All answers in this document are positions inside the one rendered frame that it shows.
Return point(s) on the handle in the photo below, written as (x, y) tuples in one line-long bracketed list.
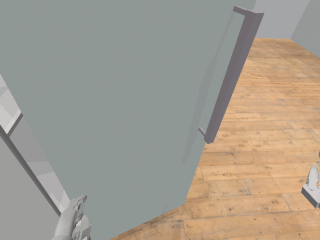
[(241, 50)]

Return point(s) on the robot left hand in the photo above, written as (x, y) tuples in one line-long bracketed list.
[(70, 217)]

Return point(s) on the fridge door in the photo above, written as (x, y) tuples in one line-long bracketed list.
[(115, 91)]

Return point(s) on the robot right hand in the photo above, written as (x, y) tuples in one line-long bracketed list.
[(310, 190)]

